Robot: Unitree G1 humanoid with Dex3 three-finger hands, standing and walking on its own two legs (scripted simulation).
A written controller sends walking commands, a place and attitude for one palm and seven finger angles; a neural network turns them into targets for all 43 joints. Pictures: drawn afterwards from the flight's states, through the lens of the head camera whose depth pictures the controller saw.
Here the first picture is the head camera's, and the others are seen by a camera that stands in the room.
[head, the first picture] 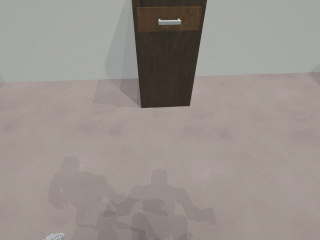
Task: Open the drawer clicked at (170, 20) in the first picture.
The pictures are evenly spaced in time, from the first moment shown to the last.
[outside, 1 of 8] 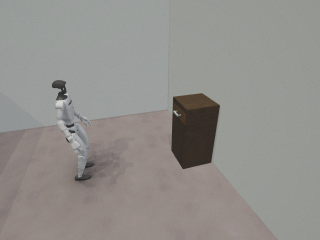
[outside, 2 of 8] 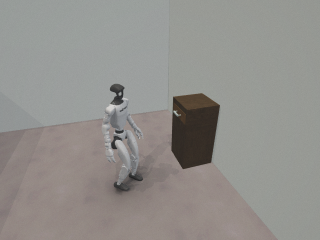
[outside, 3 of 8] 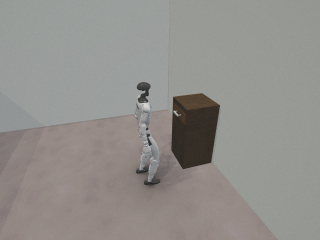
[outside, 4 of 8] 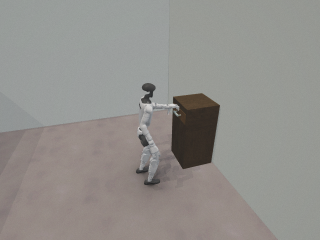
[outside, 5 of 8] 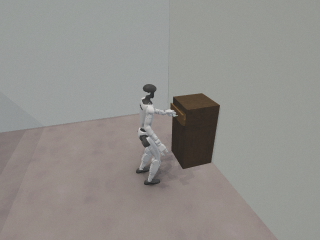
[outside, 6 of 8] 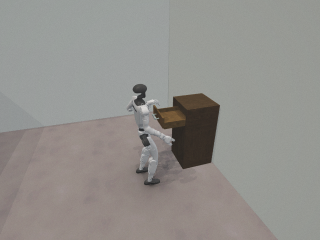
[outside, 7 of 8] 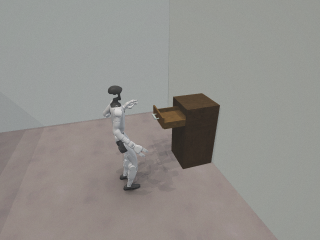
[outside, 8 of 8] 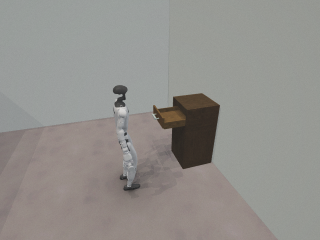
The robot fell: no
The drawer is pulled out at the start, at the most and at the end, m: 0.00 0.30 0.30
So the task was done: yes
